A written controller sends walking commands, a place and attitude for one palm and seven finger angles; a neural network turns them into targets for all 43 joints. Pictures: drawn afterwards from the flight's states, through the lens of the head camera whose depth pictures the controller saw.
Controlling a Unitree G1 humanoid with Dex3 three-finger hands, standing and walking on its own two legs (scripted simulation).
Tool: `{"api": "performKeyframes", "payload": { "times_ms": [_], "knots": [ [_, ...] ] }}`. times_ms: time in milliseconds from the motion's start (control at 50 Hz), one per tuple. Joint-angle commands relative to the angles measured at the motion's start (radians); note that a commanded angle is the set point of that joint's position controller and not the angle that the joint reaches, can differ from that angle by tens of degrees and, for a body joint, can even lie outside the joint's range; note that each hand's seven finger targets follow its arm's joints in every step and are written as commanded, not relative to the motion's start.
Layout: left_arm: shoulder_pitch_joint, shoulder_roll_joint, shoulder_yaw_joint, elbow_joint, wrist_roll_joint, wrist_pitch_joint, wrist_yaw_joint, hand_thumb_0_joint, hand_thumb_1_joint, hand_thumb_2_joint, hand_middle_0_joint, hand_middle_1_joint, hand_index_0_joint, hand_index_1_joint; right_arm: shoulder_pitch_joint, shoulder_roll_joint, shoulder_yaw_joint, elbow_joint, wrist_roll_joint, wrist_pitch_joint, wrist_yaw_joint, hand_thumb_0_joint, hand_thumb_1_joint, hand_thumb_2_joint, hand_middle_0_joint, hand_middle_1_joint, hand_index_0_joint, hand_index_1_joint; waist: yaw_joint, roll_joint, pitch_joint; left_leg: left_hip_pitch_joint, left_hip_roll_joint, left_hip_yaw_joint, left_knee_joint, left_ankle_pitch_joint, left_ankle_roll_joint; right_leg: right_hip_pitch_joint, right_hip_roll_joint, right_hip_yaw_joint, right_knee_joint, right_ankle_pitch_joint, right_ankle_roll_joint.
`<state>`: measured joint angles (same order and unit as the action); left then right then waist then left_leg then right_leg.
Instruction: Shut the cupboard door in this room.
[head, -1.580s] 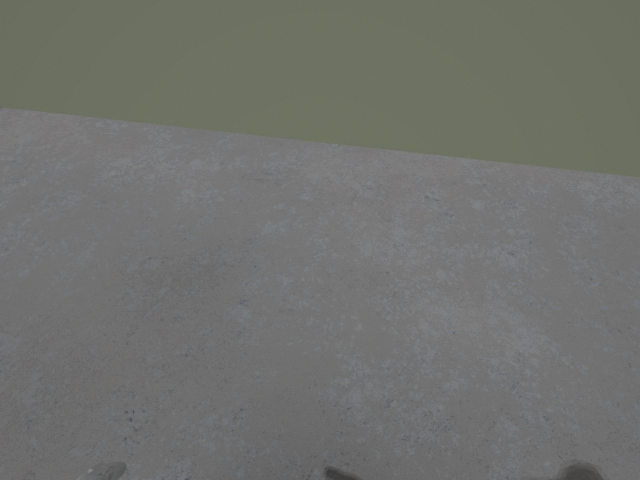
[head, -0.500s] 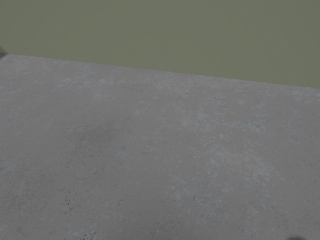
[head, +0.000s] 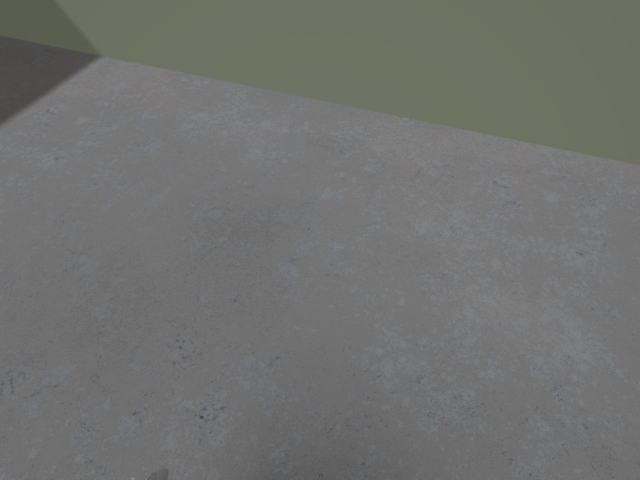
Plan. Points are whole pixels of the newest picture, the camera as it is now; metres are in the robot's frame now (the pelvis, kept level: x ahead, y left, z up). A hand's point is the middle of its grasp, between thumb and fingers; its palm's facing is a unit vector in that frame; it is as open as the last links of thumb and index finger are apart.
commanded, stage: turn or walk to find it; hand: left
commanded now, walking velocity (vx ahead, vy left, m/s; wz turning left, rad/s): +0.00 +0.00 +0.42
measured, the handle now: out of the picture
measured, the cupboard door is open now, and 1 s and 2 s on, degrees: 79 79 79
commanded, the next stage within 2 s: none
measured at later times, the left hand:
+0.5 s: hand out of the picture -0.07 +0.23 -0.19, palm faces +0.27 -0.93 -0.24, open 7.4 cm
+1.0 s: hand out of the picture -0.04 +0.20 -0.15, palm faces +0.44 -0.86 -0.26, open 7.4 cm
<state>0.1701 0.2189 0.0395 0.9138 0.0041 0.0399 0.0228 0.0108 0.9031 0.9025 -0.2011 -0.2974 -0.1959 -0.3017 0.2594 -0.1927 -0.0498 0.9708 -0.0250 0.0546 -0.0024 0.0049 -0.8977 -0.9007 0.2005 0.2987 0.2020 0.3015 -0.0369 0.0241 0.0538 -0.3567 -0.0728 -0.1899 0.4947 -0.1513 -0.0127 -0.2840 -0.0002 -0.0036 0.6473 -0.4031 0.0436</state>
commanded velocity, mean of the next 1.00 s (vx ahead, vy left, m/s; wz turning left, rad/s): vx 0.00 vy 0.00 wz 0.42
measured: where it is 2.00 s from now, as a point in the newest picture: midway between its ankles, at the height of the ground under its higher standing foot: outside the picture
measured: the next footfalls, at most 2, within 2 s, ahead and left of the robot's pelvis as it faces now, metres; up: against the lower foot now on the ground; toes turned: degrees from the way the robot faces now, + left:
right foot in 0.02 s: +0.02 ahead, -0.12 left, +0.00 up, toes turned +0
left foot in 0.42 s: -0.03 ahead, +0.13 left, +0.00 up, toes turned +17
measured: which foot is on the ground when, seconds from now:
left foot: down 0.00-0.02, up 0.04-0.40, down 0.42-0.84, up 0.86-1.00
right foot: up 0.00-0.00, down 0.02-0.42, up 0.44-0.82, down 0.84-1.00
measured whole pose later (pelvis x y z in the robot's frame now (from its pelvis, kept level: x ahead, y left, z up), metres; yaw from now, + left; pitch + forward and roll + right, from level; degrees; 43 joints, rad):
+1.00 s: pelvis -0.04 -0.01 +0.00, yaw +27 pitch -1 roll +1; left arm 0.21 0.17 0.03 0.89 0.03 0.01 0.02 0.01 0.90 0.90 -0.20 -0.30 -0.20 -0.30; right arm 0.23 -0.25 -0.09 0.98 -0.03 0.08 0.02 0.01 -0.90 -0.90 0.20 0.30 0.20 0.30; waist -0.03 0.03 0.05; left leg -0.47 -0.01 -0.02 1.12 -0.40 -0.04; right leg -0.22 -0.07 -0.13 0.53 -0.28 -0.02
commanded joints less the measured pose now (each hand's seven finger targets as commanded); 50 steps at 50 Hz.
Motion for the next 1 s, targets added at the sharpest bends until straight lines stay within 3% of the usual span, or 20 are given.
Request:
{"api": "performKeyframes", "payload": {
  "times_ms": [0,20,60,100,240,320,360,380,400,420,520,680,760,780,800,820,860,900,920,980],
  "knots": [
    [0.151,0.245,0.06,-0.047,0.028,-0.035,0.024,0.0,0.9,0.9,-0.2,-0.3,-0.2,-0.3,-0.013,-0.104,-0.046,-0.121,0.016,-0.014,0.0,0.0,-0.9,-0.9,0.2,0.3,0.2,0.3,0.069,-0.28,-0.076,-0.317,-0.026,0.074,0.288,-0.315,-0.014,0.299,-0.39,0.397,-0.43,-0.024,-0.146],
    [0.107,0.246,0.052,-0.074,0.017,-0.033,0.024,0.0,0.9,0.9,-0.2,-0.3,-0.2,-0.3,-0.046,-0.149,-0.059,-0.123,-0.001,-0.014,0.0,0.0,-0.9,-0.9,0.2,0.3,0.2,0.3,0.074,-0.238,-0.044,-0.273,0.015,0.077,0.479,-0.367,-0.012,0.106,-0.471,0.404,-0.447,0.009,-0.197],
    [0.014,0.189,0.04,-0.084,0.017,-0.041,0.022,0.0,0.9,0.9,-0.2,-0.3,-0.2,-0.3,-0.046,-0.145,-0.063,-0.089,0.002,0.004,0.014,0.0,-0.9,-0.9,0.2,0.3,0.2,0.3,0.022,-0.195,0.045,-0.215,0.056,0.091,0.664,-0.265,-0.01,-0.056,-0.35,0.271,-0.438,0.041,-0.179],
    [-0.02,0.149,0.029,-0.089,0.02,-0.047,0.019,0.0,0.9,0.9,-0.2,-0.3,-0.2,-0.3,0.012,-0.126,-0.059,-0.061,0.004,0.003,0.02,0.0,-0.9,-0.9,0.2,0.3,0.2,0.3,-0.015,-0.173,0.03,-0.206,0.07,0.136,0.71,-0.194,-0.028,-0.011,-0.283,0.121,-0.376,0.218,-0.166],
    [0.164,0.189,0.039,-0.028,0.028,-0.047,0.016,0.0,0.9,0.9,-0.2,-0.3,-0.2,-0.3,-0.14,-0.105,-0.031,-0.088,0.012,-0.002,0.017,0.0,-0.9,-0.9,0.2,0.3,0.2,0.3,0.078,-0.193,-0.009,-0.146,0.085,0.222,0.443,-0.288,-0.047,0.161,-0.32,0.055,-0.276,0.569,-0.199],
    [0.157,0.219,0.053,-0.015,0.031,-0.04,0.017,0.0,0.9,0.9,-0.2,-0.3,-0.2,-0.3,-0.121,-0.104,-0.021,-0.084,0.021,-0.02,0.014,0.0,-0.9,-0.9,0.2,0.3,0.2,0.3,0.069,-0.233,-0.076,-0.007,0.076,0.27,0.176,-0.272,-0.029,0.199,-0.33,0.013,-0.174,0.703,-0.177],
    [0.139,0.213,0.053,-0.013,0.019,-0.034,0.013,0.0,0.9,0.9,-0.2,-0.3,-0.2,-0.3,-0.057,-0.131,-0.023,-0.066,0.016,-0.03,0.012,0.0,-0.9,-0.9,0.2,0.3,0.2,0.3,0.029,-0.169,-0.104,0.176,0.077,0.274,-0.054,-0.062,-0.012,0.112,-0.293,-0.055,-0.066,0.627,-0.101],
    [0.15,0.175,0.048,-0.027,0.012,-0.027,0.008,0.0,0.9,0.9,-0.2,-0.3,-0.2,-0.3,-0.02,-0.201,-0.037,-0.062,0.01,-0.041,0.01,0.0,-0.9,-0.9,0.2,0.3,0.2,0.3,0.011,-0.002,-0.156,0.349,0.207,0.135,-0.115,0.158,0.036,-0.035,-0.228,-0.122,0.086,0.416,-0.039],
    [0.137,0.11,0.03,-0.062,0.012,-0.023,0.001,0.0,0.9,0.9,-0.2,-0.3,-0.2,-0.3,0.014,-0.292,-0.057,-0.065,0.01,-0.041,0.009,0.0,-0.9,-0.9,0.2,0.3,0.2,0.3,0.002,0.263,-0.146,0.434,0.448,-0.142,-0.119,0.536,0.147,-0.267,-0.112,-0.149,0.286,-0.18,0.026],
    [0.078,0.115,0.024,-0.073,0.02,-0.008,0.009,0.0,0.9,0.9,-0.2,-0.3,-0.2,-0.3,0.054,-0.297,-0.062,-0.046,0.012,-0.038,0.0,0.0,-0.9,-0.9,0.2,0.3,0.2,0.3,-0.031,0.201,-0.144,0.351,0.474,-0.133,-0.135,0.529,0.212,-0.259,-0.106,-0.063,0.407,-0.243,0.02],
    [0.074,0.109,0.037,-0.023,0.013,-0.007,-0.008,0.0,0.9,0.9,-0.2,-0.3,-0.2,-0.3,-0.076,-0.204,-0.034,-0.076,0.009,-0.051,-0.021,0.0,-0.9,-0.9,0.2,0.3,0.2,0.3,0.026,0.135,-0.085,0.256,0.304,0.014,-0.129,0.451,0.175,-0.24,-0.104,-0.022,0.455,-0.033,0.032],
    [0.028,0.077,0.031,-0.061,0.006,-0.009,-0.002,0.0,0.9,0.9,-0.2,-0.3,-0.2,-0.3,-0.05,-0.216,-0.048,-0.078,0.0,-0.039,-0.016,0.0,-0.9,-0.9,0.2,0.3,0.2,0.3,0.01,0.121,-0.074,0.211,0.296,-0.079,-0.125,0.368,0.194,-0.123,-0.054,-0.033,0.166,-0.046,0.029],
    [0.123,0.086,0.035,-0.048,0.003,-0.026,0.004,0.0,0.9,0.9,-0.2,-0.3,-0.2,-0.3,-0.088,-0.211,-0.054,-0.093,0.004,-0.032,-0.009,0.0,-0.9,-0.9,0.2,0.3,0.2,0.3,0.062,0.1,-0.101,0.103,0.245,-0.092,-0.044,0.276,0.144,0.087,-0.03,-0.049,-0.128,0.13,0.019],
    [0.146,0.114,0.041,-0.046,0.007,-0.037,0.007,0.0,0.9,0.9,-0.2,-0.3,-0.2,-0.3,-0.078,-0.186,-0.052,-0.097,0.011,-0.033,-0.004,0.0,-0.9,-0.9,0.2,0.3,0.2,0.3,0.072,0.029,-0.109,0.018,0.195,-0.062,0.027,0.155,0.096,0.201,-0.073,-0.015,-0.257,0.221,0.011],
    [0.164,0.204,0.057,-0.051,0.025,-0.05,0.017,0.0,0.9,0.9,-0.2,-0.3,-0.2,-0.3,-0.05,-0.118,-0.044,-0.109,0.02,-0.033,0.004,0.0,-0.9,-0.9,0.2,0.3,0.2,0.3,0.075,-0.233,-0.116,-0.162,0.067,0.075,0.232,-0.137,0.022,0.317,-0.304,0.227,-0.35,0.289,-0.06],
    [0.16,0.254,0.059,-0.064,0.022,-0.047,0.014,0.0,0.9,0.9,-0.2,-0.3,-0.2,-0.3,-0.057,-0.112,-0.047,-0.129,0.01,-0.028,0.002,0.0,-0.9,-0.9,0.2,0.3,0.2,0.3,0.082,-0.318,-0.094,-0.21,0.01,0.135,0.435,-0.431,-0.009,0.225,-0.473,0.343,-0.365,0.382,-0.164],
    [0.081,0.202,0.056,-0.081,0.019,-0.047,0.017,0.0,0.9,0.9,-0.2,-0.3,-0.2,-0.3,-0.082,-0.141,-0.06,-0.104,0.004,-0.005,0.009,0.0,-0.9,-0.9,0.2,0.3,0.2,0.3,0.058,-0.266,-0.022,-0.193,0.062,0.098,0.662,-0.354,-0.006,0.055,-0.402,0.294,-0.403,0.213,-0.194],
    [0.003,0.147,0.04,-0.097,0.018,-0.045,0.017,0.0,0.9,0.9,-0.2,-0.3,-0.2,-0.3,-0.042,-0.128,-0.057,-0.065,0.002,0.0,0.021,0.0,-0.9,-0.9,0.2,0.3,0.2,0.3,0.015,-0.155,0.008,-0.178,0.091,0.13,0.719,-0.245,-0.022,0.024,-0.32,0.126,-0.371,0.229,-0.165],
    [-0.002,0.138,0.038,-0.102,0.021,-0.05,0.017,0.0,0.9,0.9,-0.2,-0.3,-0.2,-0.3,-0.02,-0.114,-0.053,-0.055,0.001,0.0,0.023,0.0,-0.9,-0.9,0.2,0.3,0.2,0.3,0.01,-0.17,-0.007,-0.176,0.094,0.149,0.706,-0.224,-0.031,0.052,-0.303,0.074,-0.358,0.275,-0.16],
    [0.058,0.153,0.042,-0.076,0.023,-0.049,0.019,0.0,0.9,0.9,-0.2,-0.3,-0.2,-0.3,-0.053,-0.105,-0.044,-0.058,0.004,0.002,0.021,0.0,-0.9,-0.9,0.2,0.3,0.2,0.3,0.042,-0.174,-0.023,-0.159,0.1,0.187,0.586,-0.259,-0.048,0.115,-0.315,0.034,-0.336,0.359,-0.177]
  ]
}}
